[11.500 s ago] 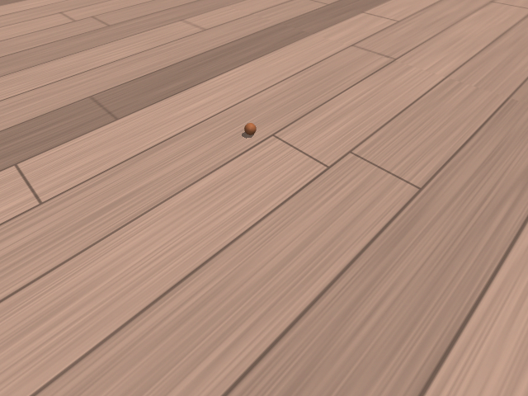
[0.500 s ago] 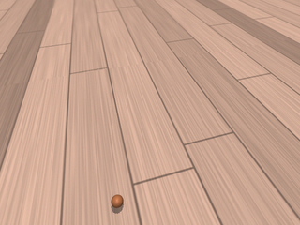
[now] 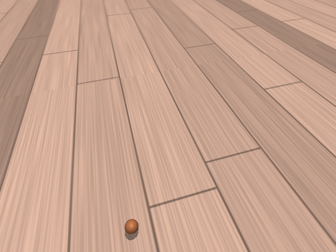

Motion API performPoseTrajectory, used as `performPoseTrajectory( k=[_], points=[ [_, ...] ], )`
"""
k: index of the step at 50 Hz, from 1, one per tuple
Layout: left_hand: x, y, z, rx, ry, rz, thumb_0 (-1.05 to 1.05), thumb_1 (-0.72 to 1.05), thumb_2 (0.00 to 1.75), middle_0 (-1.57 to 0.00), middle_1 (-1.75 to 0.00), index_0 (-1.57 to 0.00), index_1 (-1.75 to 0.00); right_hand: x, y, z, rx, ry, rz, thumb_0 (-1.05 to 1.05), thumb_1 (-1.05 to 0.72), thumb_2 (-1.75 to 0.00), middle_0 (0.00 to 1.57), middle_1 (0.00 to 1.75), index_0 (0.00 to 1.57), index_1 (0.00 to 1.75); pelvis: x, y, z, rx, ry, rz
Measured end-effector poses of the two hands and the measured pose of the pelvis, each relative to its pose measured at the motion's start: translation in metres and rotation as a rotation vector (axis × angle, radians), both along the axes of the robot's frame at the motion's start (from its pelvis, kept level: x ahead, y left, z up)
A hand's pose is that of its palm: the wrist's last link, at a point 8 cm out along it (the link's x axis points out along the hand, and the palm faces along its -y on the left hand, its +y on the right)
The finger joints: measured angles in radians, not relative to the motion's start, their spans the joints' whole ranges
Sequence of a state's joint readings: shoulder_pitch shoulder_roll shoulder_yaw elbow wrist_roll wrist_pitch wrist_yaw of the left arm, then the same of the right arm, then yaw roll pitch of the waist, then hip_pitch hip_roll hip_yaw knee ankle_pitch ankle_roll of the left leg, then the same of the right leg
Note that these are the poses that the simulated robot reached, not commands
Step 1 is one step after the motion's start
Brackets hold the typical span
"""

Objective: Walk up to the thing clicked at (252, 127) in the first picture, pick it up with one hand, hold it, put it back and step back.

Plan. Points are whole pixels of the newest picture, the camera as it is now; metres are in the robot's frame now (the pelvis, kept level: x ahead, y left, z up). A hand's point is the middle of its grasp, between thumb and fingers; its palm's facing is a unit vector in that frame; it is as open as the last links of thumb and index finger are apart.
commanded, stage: stand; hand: left
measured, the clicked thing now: (131, 226) +0.44 +0.25 -0.74
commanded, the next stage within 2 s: none
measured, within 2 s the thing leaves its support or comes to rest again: neither
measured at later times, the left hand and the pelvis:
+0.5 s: hand out of the picture +0.05 +0.25 -0.16, palm faces -0.03 -0.94 -0.34, open 7.4 cm; pelvis -0.01 +0.00 +0.00, yaw +0 degrees
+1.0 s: hand out of the picture +0.07 +0.25 -0.16, palm faces -0.03 -0.94 -0.35, open 7.4 cm; pelvis -0.01 +0.00 +0.00, yaw +0 degrees
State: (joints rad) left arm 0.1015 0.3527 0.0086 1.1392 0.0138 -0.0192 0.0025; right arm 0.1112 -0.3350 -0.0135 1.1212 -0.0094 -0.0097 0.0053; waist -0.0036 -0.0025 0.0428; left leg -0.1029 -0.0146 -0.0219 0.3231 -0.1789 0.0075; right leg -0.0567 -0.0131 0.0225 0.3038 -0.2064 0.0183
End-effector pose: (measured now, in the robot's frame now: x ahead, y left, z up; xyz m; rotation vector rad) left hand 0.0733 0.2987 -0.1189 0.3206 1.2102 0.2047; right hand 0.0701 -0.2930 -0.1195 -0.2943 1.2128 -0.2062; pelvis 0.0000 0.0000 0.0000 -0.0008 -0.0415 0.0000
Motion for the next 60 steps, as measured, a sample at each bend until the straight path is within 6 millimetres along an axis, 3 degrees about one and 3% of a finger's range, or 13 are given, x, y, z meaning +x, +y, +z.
performPoseTrajectory(
  k=[12,31,60],
  points=[
    [-0.007,-0.002,0.0,0.0,0.008,-0.01,0.01,0.91,0.9,-0.2,-0.3,-0.2,-0.3,-0.001,-0.006,0.002,-0.013,-0.005,0.012,0.01,-0.9,-0.9,0.2,0.3,0.21,0.3,-0.007,-0.002,0.001,-0.001,0.002,0.001],
    [-0.029,-0.004,-0.003,-0.005,0.057,0.0,0.01,0.91,0.9,-0.2,-0.3,-0.2,-0.3,-0.021,-0.008,-0.001,-0.01,0.054,0.009,0.01,-0.9,-0.9,0.2,0.3,0.21,0.3,-0.011,-0.004,0.001,-0.002,0.011,0.007],
    [-0.013,-0.004,-0.001,0.0,0.033,-0.007,0.01,0.91,0.9,-0.2,-0.3,-0.2,-0.3,-0.002,-0.008,0.0,-0.011,0.024,0.024,0.01,-0.9,-0.9,0.2,0.3,0.21,0.3,-0.003,-0.005,0.0,0.0,0.016,0.006]
  ],
)
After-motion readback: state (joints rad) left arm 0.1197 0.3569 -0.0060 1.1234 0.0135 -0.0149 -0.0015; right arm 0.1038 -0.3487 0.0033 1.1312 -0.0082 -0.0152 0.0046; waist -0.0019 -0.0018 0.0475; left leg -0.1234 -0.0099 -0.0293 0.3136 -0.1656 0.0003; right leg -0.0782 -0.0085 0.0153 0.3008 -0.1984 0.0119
